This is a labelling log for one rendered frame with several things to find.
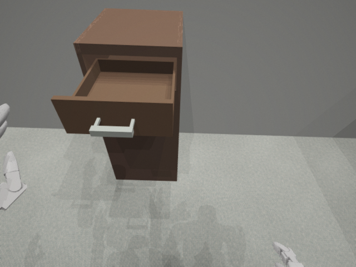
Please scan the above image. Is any left robot hand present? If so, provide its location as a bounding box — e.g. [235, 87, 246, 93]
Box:
[0, 103, 27, 211]

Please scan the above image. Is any handle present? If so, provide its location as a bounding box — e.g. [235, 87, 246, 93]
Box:
[89, 118, 135, 138]

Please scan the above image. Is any drawer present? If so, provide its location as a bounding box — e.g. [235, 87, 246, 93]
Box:
[51, 58, 176, 137]

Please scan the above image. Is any right robot hand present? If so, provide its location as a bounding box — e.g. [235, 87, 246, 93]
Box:
[273, 241, 304, 267]

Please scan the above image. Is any cabinet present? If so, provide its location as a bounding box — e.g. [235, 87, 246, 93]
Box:
[73, 8, 183, 181]

